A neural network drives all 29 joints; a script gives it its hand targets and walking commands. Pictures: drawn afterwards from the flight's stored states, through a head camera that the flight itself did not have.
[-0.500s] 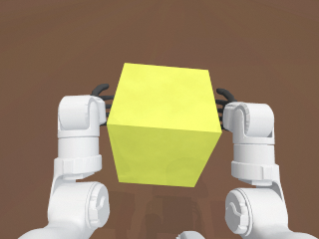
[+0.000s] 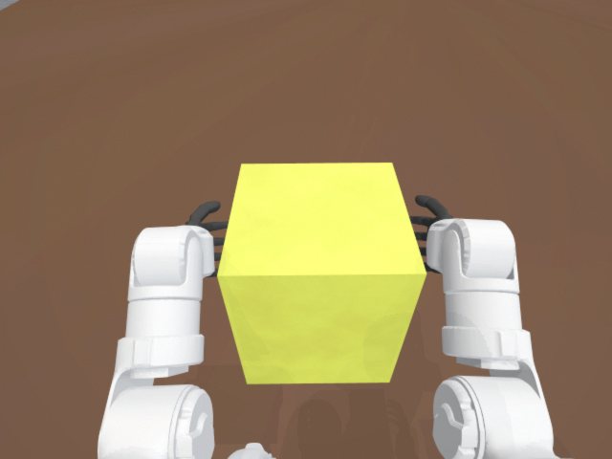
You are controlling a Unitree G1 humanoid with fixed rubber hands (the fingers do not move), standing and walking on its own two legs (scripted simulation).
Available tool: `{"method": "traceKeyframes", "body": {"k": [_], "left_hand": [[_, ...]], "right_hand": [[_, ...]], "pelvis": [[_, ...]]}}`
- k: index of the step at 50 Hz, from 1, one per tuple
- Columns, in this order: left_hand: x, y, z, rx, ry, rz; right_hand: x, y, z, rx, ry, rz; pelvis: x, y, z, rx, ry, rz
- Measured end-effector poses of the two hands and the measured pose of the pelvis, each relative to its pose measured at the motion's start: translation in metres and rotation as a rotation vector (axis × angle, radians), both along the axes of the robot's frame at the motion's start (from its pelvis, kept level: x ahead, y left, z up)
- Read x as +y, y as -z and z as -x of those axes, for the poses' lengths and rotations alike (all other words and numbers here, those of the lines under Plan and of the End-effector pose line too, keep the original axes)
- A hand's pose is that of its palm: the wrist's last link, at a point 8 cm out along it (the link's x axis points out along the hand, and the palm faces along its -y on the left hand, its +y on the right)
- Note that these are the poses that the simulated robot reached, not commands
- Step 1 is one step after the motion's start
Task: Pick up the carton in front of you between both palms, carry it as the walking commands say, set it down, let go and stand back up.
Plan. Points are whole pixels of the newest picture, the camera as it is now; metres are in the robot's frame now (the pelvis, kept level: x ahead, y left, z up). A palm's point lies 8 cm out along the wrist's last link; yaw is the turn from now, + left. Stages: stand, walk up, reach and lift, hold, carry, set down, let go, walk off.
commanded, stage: carry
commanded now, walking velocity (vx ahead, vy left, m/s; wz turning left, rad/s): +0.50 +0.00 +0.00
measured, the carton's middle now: (317, 276) +0.37 +0.01 +0.03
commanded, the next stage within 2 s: none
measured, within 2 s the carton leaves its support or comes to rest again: neither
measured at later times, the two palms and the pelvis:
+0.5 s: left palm (231, 143) +0.61 +0.16 +0.09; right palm (407, 145) +0.59 -0.13 +0.10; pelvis +0.33 +0.03 +0.00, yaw -2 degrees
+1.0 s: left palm (267, 63) +0.89 +0.13 +0.10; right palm (402, 62) +0.89 -0.17 +0.09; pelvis +0.63 -0.02 +0.01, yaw +0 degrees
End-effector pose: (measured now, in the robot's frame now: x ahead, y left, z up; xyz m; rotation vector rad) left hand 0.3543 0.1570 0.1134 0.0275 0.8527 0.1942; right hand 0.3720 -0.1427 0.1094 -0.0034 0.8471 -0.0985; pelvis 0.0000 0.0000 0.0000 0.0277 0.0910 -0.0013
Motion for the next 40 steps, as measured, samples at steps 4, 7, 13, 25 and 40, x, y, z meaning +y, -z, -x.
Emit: {"method": "traceKeyframes", "body": {"k": [4, 7, 13, 25, 40], "left_hand": [[0.005, 0.01, -0.046, -0.031, -0.011, 0.021], [0.012, 0.02, -0.083, -0.066, -0.016, 0.043], [0.025, 0.047, -0.15, -0.094, 0.012, 0.103], [0.006, 0.025, -0.252, -0.143, 0.076, 0.098], [-0.033, 0.039, -0.42, -0.063, 0.005, 0.033]], "right_hand": [[0.005, 0.009, -0.044, -0.029, 0.025, -0.013], [0.013, 0.017, -0.077, -0.062, 0.039, -0.035], [0.027, 0.039, -0.129, -0.091, 0.096, -0.023], [0.008, 0.013, -0.218, -0.142, 0.131, 0.001], [-0.031, 0.04, -0.412, -0.059, 0.047, -0.044]], "pelvis": [[0.007, 0.001, -0.054, 0.001, -0.003, 0.009], [0.016, 0.008, -0.102, -0.002, -0.004, 0.016], [0.035, 0.017, -0.191, -0.011, 0.032, 0.009], [0.029, -0.005, -0.334, -0.018, 0.039, 0.044], [-0.026, 0.01, -0.523, -0.039, -0.013, 0.024]]}}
